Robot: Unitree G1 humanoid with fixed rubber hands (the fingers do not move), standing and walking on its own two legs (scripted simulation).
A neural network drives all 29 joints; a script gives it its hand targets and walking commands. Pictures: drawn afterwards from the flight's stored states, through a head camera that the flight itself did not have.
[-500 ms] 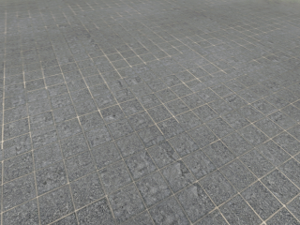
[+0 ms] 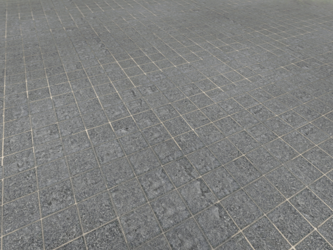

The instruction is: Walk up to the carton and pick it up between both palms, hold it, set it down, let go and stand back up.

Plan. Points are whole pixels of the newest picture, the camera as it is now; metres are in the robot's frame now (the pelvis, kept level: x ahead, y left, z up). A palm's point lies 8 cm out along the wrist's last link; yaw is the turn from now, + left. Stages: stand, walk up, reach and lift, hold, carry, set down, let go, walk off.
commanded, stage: walk up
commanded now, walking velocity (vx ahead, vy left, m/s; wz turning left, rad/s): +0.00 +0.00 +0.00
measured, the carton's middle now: out of the picture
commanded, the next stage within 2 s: none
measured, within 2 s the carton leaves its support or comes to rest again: neither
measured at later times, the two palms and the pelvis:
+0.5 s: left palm out of the picture +0.06 +0.33 -0.12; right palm out of the picture +0.05 -0.28 -0.09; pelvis -0.04 +0.02 -0.01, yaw -5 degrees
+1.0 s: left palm out of the picture +0.03 +0.23 -0.09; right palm out of the picture -0.16 -0.36 -0.13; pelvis -0.16 -0.04 -0.01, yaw -20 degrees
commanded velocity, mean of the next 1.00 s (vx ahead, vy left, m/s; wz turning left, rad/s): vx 0.00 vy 0.00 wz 0.00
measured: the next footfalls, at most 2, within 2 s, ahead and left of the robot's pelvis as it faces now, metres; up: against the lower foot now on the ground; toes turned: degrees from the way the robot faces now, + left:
right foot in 0.74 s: -0.06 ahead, -0.15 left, +0.00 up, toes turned -11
left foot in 1.18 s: -0.08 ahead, -0.02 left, +0.00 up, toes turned -22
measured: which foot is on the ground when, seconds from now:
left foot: down 0.00-0.74, up 0.76-1.00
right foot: down 0.00-0.34, up 0.36-0.72, down 0.74-1.00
